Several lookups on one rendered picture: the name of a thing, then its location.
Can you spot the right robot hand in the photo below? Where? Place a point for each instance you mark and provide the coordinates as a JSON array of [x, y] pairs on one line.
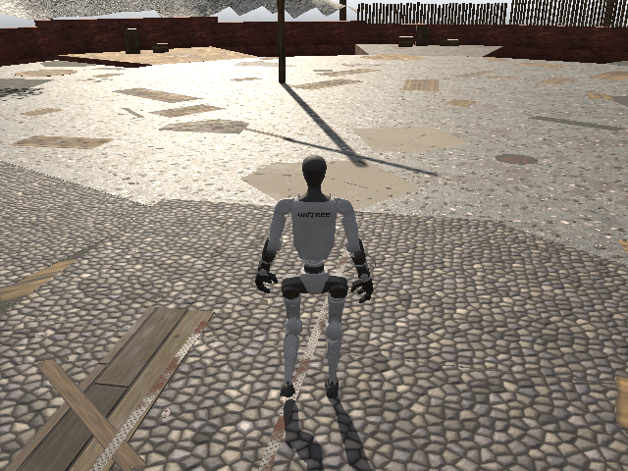
[[367, 286]]

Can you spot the right robot forearm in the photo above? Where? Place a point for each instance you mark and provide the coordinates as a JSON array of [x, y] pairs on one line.
[[360, 264]]

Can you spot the left robot hand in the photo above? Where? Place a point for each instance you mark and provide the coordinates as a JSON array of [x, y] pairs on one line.
[[267, 279]]

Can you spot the robot right upper arm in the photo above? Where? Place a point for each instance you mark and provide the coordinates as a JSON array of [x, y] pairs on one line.
[[345, 208]]

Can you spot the robot left upper arm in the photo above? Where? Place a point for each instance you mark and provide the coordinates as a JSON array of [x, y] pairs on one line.
[[282, 208]]

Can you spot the left robot forearm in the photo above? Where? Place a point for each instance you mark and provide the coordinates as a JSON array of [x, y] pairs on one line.
[[266, 260]]

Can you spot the right robot thigh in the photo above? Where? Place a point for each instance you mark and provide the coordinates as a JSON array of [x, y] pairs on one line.
[[337, 292]]

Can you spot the robot left foot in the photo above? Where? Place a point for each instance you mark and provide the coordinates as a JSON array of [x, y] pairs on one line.
[[287, 390]]

